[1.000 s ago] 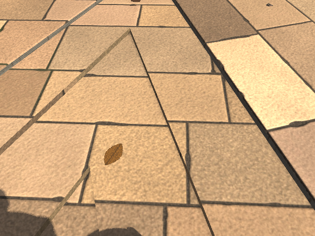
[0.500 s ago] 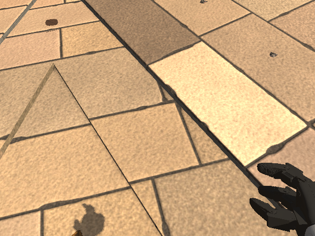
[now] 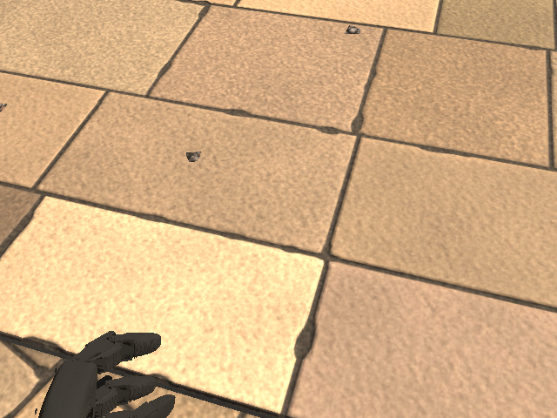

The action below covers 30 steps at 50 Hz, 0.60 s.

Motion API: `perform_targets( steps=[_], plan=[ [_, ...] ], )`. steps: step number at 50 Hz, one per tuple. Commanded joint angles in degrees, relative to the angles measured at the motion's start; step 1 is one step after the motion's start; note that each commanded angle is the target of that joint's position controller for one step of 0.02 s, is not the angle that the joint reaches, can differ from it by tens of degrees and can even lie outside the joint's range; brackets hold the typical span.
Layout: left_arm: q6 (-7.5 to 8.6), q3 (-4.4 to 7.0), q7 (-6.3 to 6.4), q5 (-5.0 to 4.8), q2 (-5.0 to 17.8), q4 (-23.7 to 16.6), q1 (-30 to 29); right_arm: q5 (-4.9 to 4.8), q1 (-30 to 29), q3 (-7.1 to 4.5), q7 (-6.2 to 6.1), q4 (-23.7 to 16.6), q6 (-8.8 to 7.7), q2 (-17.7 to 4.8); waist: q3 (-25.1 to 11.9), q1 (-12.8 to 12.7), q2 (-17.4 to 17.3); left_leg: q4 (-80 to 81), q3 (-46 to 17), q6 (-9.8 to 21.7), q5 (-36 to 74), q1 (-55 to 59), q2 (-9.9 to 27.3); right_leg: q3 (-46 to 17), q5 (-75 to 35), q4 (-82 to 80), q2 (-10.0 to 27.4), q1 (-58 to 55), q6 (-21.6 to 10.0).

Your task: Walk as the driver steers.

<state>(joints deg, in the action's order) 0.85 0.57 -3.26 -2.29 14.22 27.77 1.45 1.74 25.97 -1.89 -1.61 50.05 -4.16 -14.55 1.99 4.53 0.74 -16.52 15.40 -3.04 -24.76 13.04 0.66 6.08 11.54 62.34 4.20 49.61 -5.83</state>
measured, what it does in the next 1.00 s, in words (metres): climbs, turning right: right foot 0.04 m higher, then left foot 0.04 m higher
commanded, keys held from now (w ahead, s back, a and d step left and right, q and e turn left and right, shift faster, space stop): w+e+shift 0.32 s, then w+shift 0.52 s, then w+q+shift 0.12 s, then q+shift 0.04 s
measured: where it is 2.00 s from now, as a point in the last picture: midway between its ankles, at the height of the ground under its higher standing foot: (441, 151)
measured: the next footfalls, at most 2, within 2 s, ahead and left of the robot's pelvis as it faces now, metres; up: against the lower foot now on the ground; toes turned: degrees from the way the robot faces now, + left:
right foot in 0.04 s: +0.21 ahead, -0.06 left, +0.04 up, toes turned -8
left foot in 0.42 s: +0.66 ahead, +0.05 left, +0.08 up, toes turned -29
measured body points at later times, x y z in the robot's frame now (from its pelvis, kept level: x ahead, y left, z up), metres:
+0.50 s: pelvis +0.46 -0.03 +0.06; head +0.48 -0.06 +0.51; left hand +0.64 +0.20 -0.05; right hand +0.53 -0.34 -0.01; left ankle +0.63 +0.07 -0.63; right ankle +0.24 -0.05 -0.56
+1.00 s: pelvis +0.80 -0.29 +0.09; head +0.81 -0.32 +0.54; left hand +1.04 -0.12 +0.00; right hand +0.74 -0.57 -0.04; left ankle +0.79 -0.08 -0.51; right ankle +0.80 -0.40 -0.63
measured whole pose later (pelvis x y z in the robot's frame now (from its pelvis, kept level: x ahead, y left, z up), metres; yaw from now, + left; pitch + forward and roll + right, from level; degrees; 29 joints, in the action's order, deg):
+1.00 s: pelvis +0.80 -0.29 +0.09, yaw -29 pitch +1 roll +1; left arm 5.6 1.9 -2.3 0.8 15.1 40.6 14.4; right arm -2.7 19.0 -1.7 -0.3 44.2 -5.1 -16.8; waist 0.9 -0.4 -2.8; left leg -76.2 -4.5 2.4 -15.5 -24.4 4.4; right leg 5.3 14.9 35.5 1.2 21.7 -2.4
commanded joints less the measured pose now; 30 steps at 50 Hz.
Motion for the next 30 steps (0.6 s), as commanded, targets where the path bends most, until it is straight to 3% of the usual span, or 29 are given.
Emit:
perform_targets(
  steps=[1,2,3,4,5,6,7,8,9,11,13,14,16,17,18,19,20,21,22,23,24,25,26,27,28,29,30],
  plan=[
    [0.46,5.72,-0.14,-1.23,12.0,-0.6,15.8,0.26,-9.5,-4.41,-0.77,-7.6,0.42,-18.7,-9.7,-16.3,-12.7,-25.5,-4.0,7.5,106.9,-12.6,14.3,6.1,6.9,-8.2,-9.4,-35.1,-4.3],
    [0.41,8.18,0.35,-1.19,16.8,3.9,30.4,-1.38,-13.8,-4.22,-0.47,-10.2,-0.11,-17.1,-12.2,-23.1,-6.0,-49.2,-4.7,5.9,79.9,-26.5,9.3,-1.7,-3.9,-24.7,-7.9,-56.8,-8.3],
    [0.41,7.61,0.83,-0.19,19.4,6.1,27.6,0.96,-9.9,-0.48,0.59,-13.0,-2.61,-3.3,-8.9,-11.6,16.7,-72.3,-9.9,3.9,-3.4,-50.8,-2.8,-22.5,-8.7,-24.2,-0.3,-67.7,-12.8],
    [1.56,6.40,1.37,1.62,16.4,2.5,24.9,-1.52,-9.0,0.28,2.13,-17.3,-6.19,-4.8,-24.1,-10.1,19.3,-80.0,-24.4,6.5,-2.1,-62.3,-4.5,-55.1,20.0,-39.5,9.1,-74.0,-22.7],
    [2.67,6.08,1.22,1.90,12.9,3.4,27.3,-3.25,-17.7,-0.95,2.31,-18.3,-7.43,-10.1,-16.1,-13.2,7.7,-77.8,-25.3,7.8,4.0,-66.4,-2.2,-59.0,28.0,-47.6,9.7,-68.8,-18.6],
    [3.46,5.34,0.81,2.25,10.9,5.6,26.9,-3.85,-20.0,-0.35,2.17,-19.6,-7.53,-7.4,-6.6,-10.0,-0.3,-76.1,-23.8,7.6,4.8,-68.7,-1.2,-56.0,25.4,-48.7,9.6,-60.0,-16.9],
    [3.95,4.50,0.41,2.10,8.7,6.0,23.4,-2.80,-18.9,0.35,1.93,-18.8,-6.89,-5.1,-2.2,-5.9,-7.0,-72.6,-23.6,6.6,5.7,-64.7,1.2,-49.2,19.4,-47.5,7.4,-49.4,-15.1],
    [4.03,4.13,0.68,2.41,7.6,5.8,19.6,-2.12,-15.7,0.47,2.17,-18.3,-5.78,-3.6,0.1,-2.0,-5.7,-70.5,-23.8,5.3,6.8,-60.6,2.5,-42.5,16.1,-46.6,3.7,-40.4,-14.4],
    [3.69,3.73,1.22,2.31,6.6,5.6,17.1,-1.85,-13.9,0.47,2.34,-17.9,-4.47,-3.8,2.2,-0.1,-3.4,-68.4,-22.6,3.8,6.6,-58.9,3.6,-37.2,14.1,-47.8,1.1,-34.5,-14.1],
    [3.82,3.19,2.35,1.53,5.9,6.2,15.6,-0.97,-16.4,0.21,2.16,-18.9,-3.14,-4.9,4.6,0.3,-3.1,-60.4,-19.8,1.9,8.3,-56.5,4.4,-30.3,7.7,-49.1,-2.0,-26.3,-12.8],
    [3.60,3.31,4.05,1.56,6.5,7.4,16.4,0.60,-24.2,1.09,1.80,-21.8,-3.02,-2.8,6.0,-2.0,-1.9,-50.8,-15.6,-0.5,15.4,-51.5,2.9,-25.6,0.5,-49.8,-4.8,-19.6,-11.6],
    [3.18,3.39,4.67,1.44,6.8,8.0,16.7,0.85,-26.6,1.51,1.93,-22.9,-3.15,-1.7,5.1,-2.8,-1.0,-44.8,-14.8,-1.0,20.5,-46.9,2.3,-23.8,-0.3,-49.0,-6.1,-17.4,-10.4],
    [2.62,4.39,5.22,0.17,9.4,9.2,19.6,-1.18,-33.3,1.91,1.89,-25.7,-3.21,-0.8,3.6,-6.2,1.5,-26.3,-12.7,-2.3,24.0,-34.8,-0.3,-24.4,5.6,-52.8,-5.8,-14.6,-9.1],
    [3.07,4.54,5.09,0.14,10.0,9.5,20.9,-2.54,-33.3,0.91,1.74,-25.7,-3.30,-2.4,1.8,-6.8,3.4,-23.3,-13.2,-2.7,27.4,-30.9,-1.2,-26.7,4.0,-53.4,-3.5,-18.2,-9.1],
    [3.45,4.56,5.11,0.14,10.4,10.0,20.7,-3.52,-31.4,-0.24,1.60,-25.2,-3.31,-5.2,0.3,-5.8,6.1,-20.6,-14.7,-2.5,28.3,-30.3,-1.2,-27.4,-0.4,-51.6,-1.8,-24.9,-8.4],
    [3.51,4.55,5.06,0.56,10.3,10.3,20.5,-3.98,-26.7,-1.95,1.40,-24.2,-3.24,-8.4,-3.1,-3.3,8.5,-18.9,-14.2,-1.5,25.8,-27.6,-2.2,-27.1,-13.1,-46.4,-1.7,-32.1,-7.0],
    [3.26,4.40,4.81,1.45,10.1,10.5,19.6,-4.39,-18.1,-3.67,1.25,-22.1,-3.19,-10.9,-8.5,1.8,9.4,-18.9,-12.4,0.0,21.0,-21.3,-3.3,-24.7,-29.2,-36.1,-2.0,-37.6,-4.6],
    [3.07,3.89,4.20,3.14,9.6,9.4,16.6,-4.37,-5.1,-4.47,1.04,-19.4,-2.79,-12.2,-15.5,8.8,9.8,-22.3,-13.1,2.2,17.9,-8.3,-1.1,-22.2,-38.5,-20.5,-2.6,-34.4,-1.8],
    [3.76,2.44,4.07,3.88,3.2,7.8,18.2,-2.42,7.5,-4.90,0.91,-16.4,-2.51,-15.2,-25.0,9.7,-3.4,-20.4,-30.7,7.5,0.6,9.4,7.9,-19.9,-25.7,2.7,-5.9,-22.5,0.1],
    [4.39,0.47,2.37,-0.81,-2.9,7.9,30.7,-0.79,5.4,-4.92,2.44,-13.9,-2.68,-17.2,-31.4,0.0,-32.8,-0.1,-71.5,17.8,-23.6,15.3,20.9,-20.4,14.4,19.7,-11.9,-8.7,1.9],
    [3.99,1.26,2.02,-2.25,3.4,9.4,26.6,-1.51,-1.5,-3.77,2.00,-16.9,-2.57,-9.7,-19.7,1.8,-23.1,2.7,-73.1,17.1,-33.5,8.3,20.5,-17.4,10.1,26.2,-7.0,-1.4,1.7],
    [3.97,1.47,1.64,-1.11,5.3,7.5,17.4,-2.13,-3.5,-3.28,1.47,-15.6,-1.93,-6.9,-11.1,3.0,-13.7,1.0,-61.5,16.0,-25.9,-0.5,18.8,-14.2,8.1,27.6,-4.9,0.5,1.3],
    [4.11,0.89,1.61,0.41,3.7,5.5,11.7,-1.51,-2.4,-3.26,1.69,-13.5,-1.62,-7.4,-7.1,2.5,-5.2,0.6,-54.5,15.2,-15.9,-7.8,16.8,-12.7,9.6,28.1,-3.6,-1.2,0.6],
    [4.32,0.73,1.25,1.23,2.7,3.7,7.4,-0.88,-2.3,-2.82,2.06,-11.7,-1.87,-6.2,-3.5,0.9,-2.4,1.0,-47.8,14.4,-8.1,-14.4,14.7,-13.3,10.3,24.8,-2.1,-2.8,-0.4],
    [3.94,0.40,0.70,0.63,1.6,2.9,8.2,-0.84,-3.9,-1.85,2.30,-10.8,-2.19,-3.8,-2.4,-2.4,-3.8,1.6,-43.6,13.7,-5.2,-19.5,13.5,-14.5,9.7,22.1,-0.6,-5.3,-0.9],
    [3.34,0.22,0.59,0.01,1.2,3.2,8.7,-1.64,-5.2,-1.23,2.59,-10.1,-2.39,-1.9,-0.7,-3.9,-4.7,3.0,-40.2,13.6,-2.6,-22.2,12.7,-14.4,10.5,18.9,0.1,-6.2,-0.9],
    [2.86,-0.08,0.74,-0.13,1.0,3.1,9.2,-2.49,-6.5,-0.98,2.68,-9.7,-2.24,-1.9,0.7,-5.3,-5.1,4.2,-36.9,13.8,-0.6,-24.6,12.3,-14.2,12.0,13.7,0.9,-6.6,-0.5]
  ],
)
Velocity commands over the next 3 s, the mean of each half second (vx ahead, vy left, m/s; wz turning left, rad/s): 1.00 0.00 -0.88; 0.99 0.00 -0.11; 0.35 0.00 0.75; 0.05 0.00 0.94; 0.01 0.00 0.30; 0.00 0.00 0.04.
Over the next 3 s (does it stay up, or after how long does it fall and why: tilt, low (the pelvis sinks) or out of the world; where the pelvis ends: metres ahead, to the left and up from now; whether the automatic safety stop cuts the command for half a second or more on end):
stays up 1.17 -0.55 0.10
